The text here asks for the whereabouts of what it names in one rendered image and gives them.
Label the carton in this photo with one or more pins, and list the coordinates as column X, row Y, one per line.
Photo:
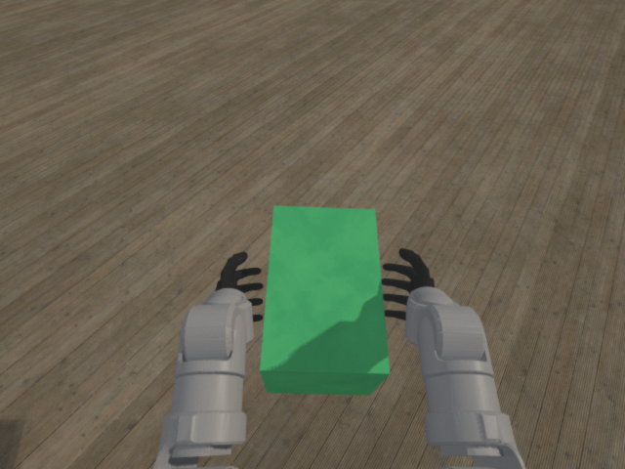
column 324, row 326

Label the robot left hand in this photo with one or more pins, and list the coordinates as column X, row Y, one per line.
column 230, row 277

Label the robot right forearm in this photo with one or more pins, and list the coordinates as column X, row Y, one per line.
column 464, row 416

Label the robot right hand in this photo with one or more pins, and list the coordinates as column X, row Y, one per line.
column 419, row 275

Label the robot left forearm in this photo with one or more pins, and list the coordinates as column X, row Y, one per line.
column 206, row 416

